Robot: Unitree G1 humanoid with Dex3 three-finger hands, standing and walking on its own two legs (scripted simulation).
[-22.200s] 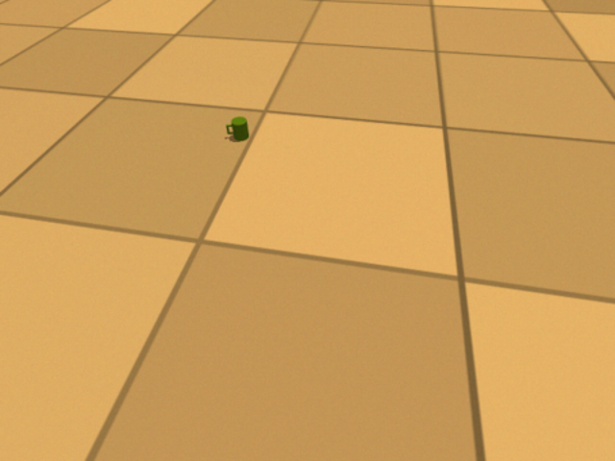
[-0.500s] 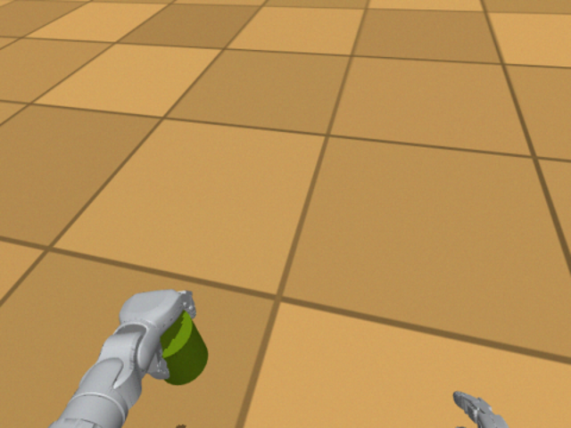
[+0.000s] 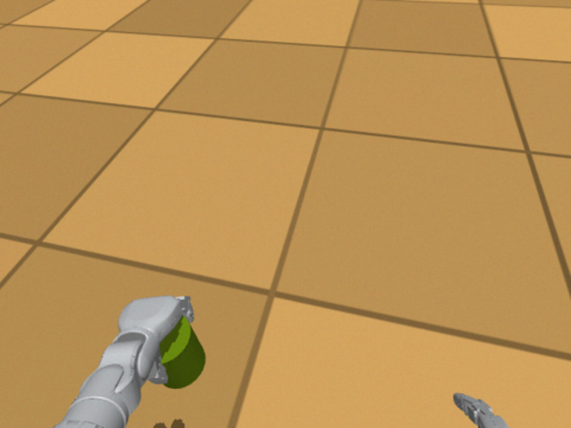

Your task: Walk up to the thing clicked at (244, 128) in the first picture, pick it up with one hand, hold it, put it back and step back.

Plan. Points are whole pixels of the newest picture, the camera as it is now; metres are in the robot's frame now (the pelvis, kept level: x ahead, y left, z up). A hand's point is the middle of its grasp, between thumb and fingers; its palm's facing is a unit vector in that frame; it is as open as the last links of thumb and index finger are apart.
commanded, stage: crouch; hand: left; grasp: from above
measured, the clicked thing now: (163, 350) +0.29 +0.24 -0.13
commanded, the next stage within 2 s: lower in 1.68 s
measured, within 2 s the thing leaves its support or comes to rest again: neither
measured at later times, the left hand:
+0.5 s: hand (192, 352) +0.34 +0.24 -0.29, palm faces -0.44 +0.02 -0.90, open 11.1 cm
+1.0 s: hand (211, 365) +0.37 +0.24 -0.49, palm faces -0.46 -0.02 -0.89, open 11.2 cm
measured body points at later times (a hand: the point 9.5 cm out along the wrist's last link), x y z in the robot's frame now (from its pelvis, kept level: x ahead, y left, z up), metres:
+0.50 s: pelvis -0.03 +0.00 -0.15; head +0.11 +0.02 +0.27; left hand +0.36 +0.23 -0.24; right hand +0.01 -0.29 -0.27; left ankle +0.03 +0.13 -0.73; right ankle +0.01 -0.14 -0.73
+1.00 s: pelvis -0.05 +0.01 -0.31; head +0.17 +0.04 +0.07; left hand +0.39 +0.24 -0.44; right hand +0.00 -0.27 -0.43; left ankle +0.02 +0.13 -0.73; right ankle +0.01 -0.14 -0.73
